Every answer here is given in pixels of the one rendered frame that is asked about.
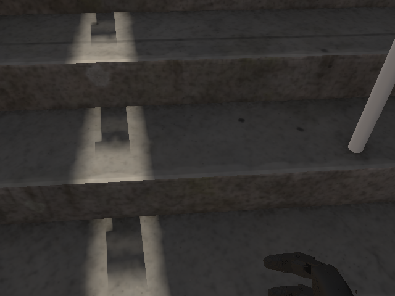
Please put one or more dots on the right robot hand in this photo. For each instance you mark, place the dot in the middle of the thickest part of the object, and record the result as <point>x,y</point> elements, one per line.
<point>326,280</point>

